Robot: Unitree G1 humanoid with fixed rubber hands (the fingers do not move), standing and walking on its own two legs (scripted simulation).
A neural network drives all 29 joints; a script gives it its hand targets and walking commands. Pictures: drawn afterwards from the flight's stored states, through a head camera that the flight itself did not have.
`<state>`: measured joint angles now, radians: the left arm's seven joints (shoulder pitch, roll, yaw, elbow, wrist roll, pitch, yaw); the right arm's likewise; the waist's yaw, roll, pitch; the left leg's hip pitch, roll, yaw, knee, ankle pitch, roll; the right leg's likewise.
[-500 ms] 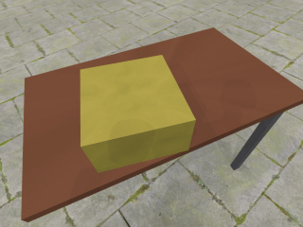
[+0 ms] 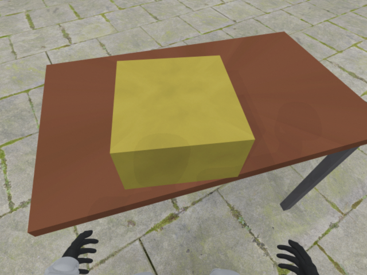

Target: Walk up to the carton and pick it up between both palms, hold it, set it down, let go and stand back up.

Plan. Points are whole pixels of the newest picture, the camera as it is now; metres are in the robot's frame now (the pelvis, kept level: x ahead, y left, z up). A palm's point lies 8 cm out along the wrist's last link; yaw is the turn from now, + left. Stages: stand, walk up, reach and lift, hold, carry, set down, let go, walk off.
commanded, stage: reach and lift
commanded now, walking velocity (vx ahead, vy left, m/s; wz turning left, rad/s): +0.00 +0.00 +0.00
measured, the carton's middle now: (175, 117) +0.48 +0.03 +0.04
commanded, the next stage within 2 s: none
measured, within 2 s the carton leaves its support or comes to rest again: neither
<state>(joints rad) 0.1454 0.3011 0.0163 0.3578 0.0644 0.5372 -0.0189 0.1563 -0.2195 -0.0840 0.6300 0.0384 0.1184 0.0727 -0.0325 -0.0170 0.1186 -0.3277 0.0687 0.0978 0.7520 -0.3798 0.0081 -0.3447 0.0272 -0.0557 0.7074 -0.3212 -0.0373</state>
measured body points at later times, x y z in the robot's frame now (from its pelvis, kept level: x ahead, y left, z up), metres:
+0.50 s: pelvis +0.01 +0.00 +0.03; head +0.02 +0.00 +0.48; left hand +0.19 +0.25 -0.04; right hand +0.16 -0.24 -0.04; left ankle +0.02 +0.11 -0.71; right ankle +0.04 -0.10 -0.71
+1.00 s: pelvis +0.04 +0.01 +0.03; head +0.04 +0.02 +0.48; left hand +0.17 +0.25 -0.02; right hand +0.21 -0.22 +0.00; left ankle +0.02 +0.11 -0.71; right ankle +0.04 -0.10 -0.71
